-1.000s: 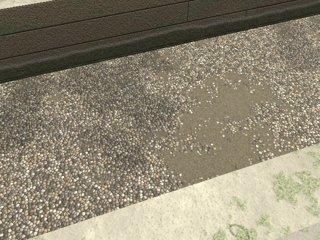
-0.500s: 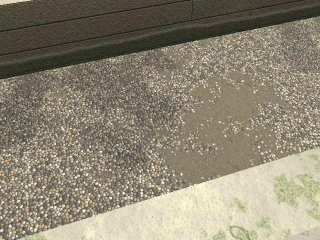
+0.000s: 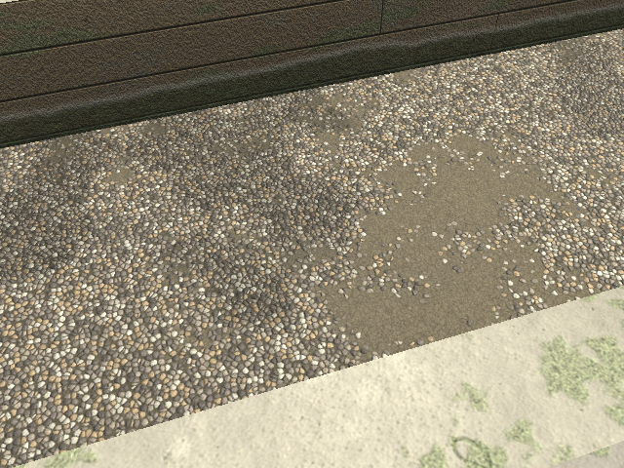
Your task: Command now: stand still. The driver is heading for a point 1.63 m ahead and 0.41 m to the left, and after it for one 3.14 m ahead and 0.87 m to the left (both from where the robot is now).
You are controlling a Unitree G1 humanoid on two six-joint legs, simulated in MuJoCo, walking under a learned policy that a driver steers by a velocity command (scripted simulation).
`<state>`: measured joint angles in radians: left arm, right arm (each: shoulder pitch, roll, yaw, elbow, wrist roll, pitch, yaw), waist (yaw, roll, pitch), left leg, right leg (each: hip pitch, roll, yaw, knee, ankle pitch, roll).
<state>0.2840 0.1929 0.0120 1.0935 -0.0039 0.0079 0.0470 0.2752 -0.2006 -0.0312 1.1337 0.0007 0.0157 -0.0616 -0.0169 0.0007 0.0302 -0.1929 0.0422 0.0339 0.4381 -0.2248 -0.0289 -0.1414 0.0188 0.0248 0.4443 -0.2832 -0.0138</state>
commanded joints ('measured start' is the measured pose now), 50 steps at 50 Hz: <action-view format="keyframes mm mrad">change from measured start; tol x16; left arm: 1 63 94 13 -6 0 -5 3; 32 204 180 52 11 -28 -30 5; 50 -171 19 41 -143 -20 -69 -42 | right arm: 1 67 -95 -13 -6 0 -4 -4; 34 31 -13 -1 -68 26 -82 31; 40 512 -207 -71 40 17 -107 51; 44 245 -71 -21 -53 3 -118 71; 50 332 -60 1 -48 -16 -91 35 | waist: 1 1 -5 35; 32 60 -187 163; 38 -102 -64 94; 40 -130 333 -32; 43 -31 64 116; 50 -26 73 114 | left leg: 1 33 6 -10 -56 108 18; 25 21 0 -13 -51 102 24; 30 -165 -66 52 112 -359 59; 35 -317 11 -25 341 -294 119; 38 172 -59 33 23 -15 116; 40 398 331 -669 -245 -93 290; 41 326 385 -745 -258 -169 331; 45 215 202 -298 -230 129 210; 50 171 161 -141 -236 422 202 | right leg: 1 -88 -36 27 -91 182 -12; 25 -110 -33 17 -93 159 -11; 29 -175 -50 69 -133 -435 -77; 32 -131 -267 383 -268 -572 -207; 37 -261 -211 237 -154 -298 -164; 39 -458 -30 -9 353 -59 -60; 42 -748 -48 87 872 -172 -69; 50 -643 -100 -44 473 200 -37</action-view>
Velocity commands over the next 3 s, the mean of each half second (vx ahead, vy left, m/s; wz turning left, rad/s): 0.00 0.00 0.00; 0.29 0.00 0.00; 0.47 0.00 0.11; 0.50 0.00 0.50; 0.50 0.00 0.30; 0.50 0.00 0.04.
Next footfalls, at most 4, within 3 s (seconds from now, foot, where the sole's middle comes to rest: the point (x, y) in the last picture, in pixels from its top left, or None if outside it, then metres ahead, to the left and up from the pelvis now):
1.24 right None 0.42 -0.07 -0.78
1.70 left None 0.51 0.16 -0.78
2.04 right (336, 458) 0.54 -0.02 -0.78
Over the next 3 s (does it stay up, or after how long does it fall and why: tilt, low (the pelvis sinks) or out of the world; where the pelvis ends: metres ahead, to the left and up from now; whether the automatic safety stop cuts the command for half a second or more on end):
stays up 0.49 0.06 -0.02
